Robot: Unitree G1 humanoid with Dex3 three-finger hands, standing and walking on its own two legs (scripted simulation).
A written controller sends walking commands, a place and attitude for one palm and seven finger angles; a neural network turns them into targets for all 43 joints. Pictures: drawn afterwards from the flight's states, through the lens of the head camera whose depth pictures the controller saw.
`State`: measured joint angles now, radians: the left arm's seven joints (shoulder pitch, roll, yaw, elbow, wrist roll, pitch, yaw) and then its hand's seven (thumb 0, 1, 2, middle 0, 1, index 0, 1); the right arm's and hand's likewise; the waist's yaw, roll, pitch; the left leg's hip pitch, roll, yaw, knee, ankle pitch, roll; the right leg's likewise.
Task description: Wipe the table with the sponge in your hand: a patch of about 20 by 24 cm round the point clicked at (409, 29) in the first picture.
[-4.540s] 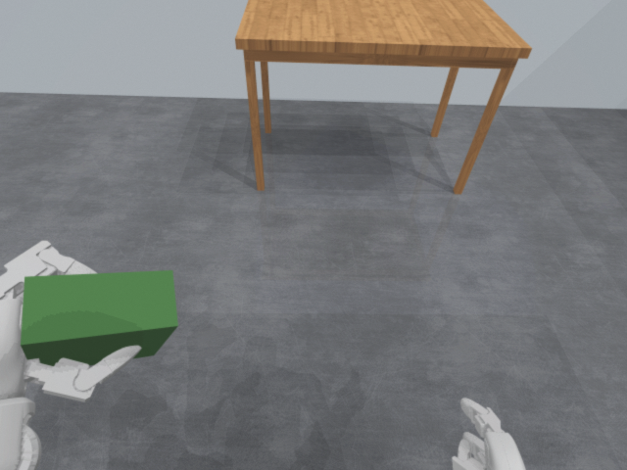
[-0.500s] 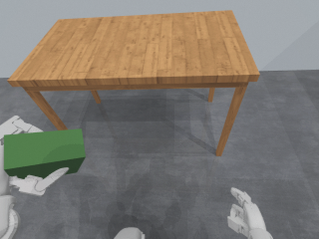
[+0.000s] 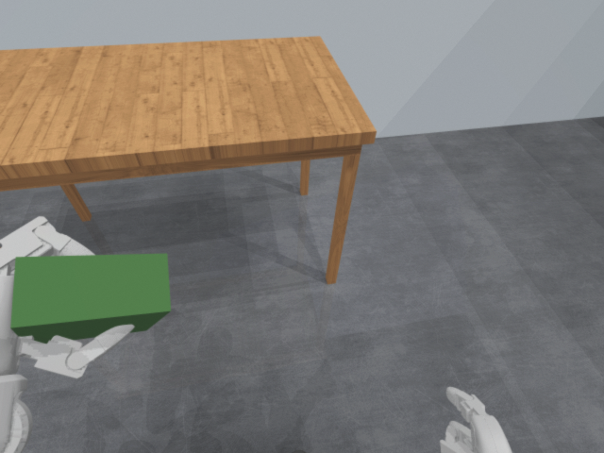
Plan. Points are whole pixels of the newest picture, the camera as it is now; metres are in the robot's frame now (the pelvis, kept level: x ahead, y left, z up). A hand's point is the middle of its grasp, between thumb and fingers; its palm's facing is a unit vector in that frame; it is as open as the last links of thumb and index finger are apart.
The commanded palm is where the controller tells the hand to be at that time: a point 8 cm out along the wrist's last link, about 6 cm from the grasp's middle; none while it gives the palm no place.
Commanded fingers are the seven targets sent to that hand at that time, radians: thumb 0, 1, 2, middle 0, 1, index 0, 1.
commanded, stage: turn to face it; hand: left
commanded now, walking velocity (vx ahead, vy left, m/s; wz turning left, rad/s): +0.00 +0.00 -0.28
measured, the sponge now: (114, 299) +0.23 +0.21 +0.16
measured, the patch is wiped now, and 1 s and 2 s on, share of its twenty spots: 0.00 0.00 0.00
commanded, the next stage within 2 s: take the last steps up to it in 0.10 s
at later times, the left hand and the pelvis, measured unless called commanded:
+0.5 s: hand (162, 310) +0.20 +0.15 +0.19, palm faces +0.22 -0.83 -0.51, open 9.4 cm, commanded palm +0.15 +0.21 +0.18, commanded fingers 0.00 0.10 1.30 -1.20 -1.60 -1.20 -1.60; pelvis -0.04 -0.05 +0.00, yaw -6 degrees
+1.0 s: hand (152, 264) +0.26 +0.18 +0.17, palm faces +0.36 -0.81 -0.46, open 9.4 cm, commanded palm +0.21 +0.22 +0.18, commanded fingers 0.00 0.10 1.30 -1.20 -1.60 -1.20 -1.60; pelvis +0.03 -0.05 +0.00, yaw -3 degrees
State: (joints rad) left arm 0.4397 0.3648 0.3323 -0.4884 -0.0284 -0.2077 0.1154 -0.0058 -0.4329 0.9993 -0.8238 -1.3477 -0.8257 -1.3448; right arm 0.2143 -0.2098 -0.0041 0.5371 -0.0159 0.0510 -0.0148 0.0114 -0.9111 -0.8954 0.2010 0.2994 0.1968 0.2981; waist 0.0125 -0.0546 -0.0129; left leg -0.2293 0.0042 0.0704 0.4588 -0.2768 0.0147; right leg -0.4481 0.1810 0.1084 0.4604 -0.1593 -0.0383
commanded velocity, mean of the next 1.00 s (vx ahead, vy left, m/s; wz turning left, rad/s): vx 0.25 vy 0.12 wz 0.01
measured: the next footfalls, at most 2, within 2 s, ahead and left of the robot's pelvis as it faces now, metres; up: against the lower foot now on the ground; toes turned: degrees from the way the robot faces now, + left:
right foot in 0.26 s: +0.00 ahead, -0.17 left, +0.00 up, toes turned -10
left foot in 0.60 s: +0.04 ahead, +0.07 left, +0.00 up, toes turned +2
